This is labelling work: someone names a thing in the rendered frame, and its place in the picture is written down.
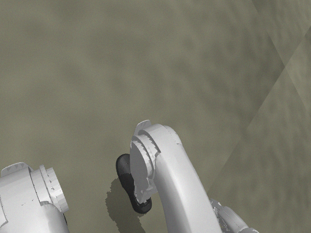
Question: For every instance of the right robot foot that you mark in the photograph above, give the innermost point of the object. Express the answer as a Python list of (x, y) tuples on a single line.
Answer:
[(127, 182)]

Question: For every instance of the right robot hand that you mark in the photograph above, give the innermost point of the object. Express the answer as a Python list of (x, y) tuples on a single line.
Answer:
[(231, 222)]

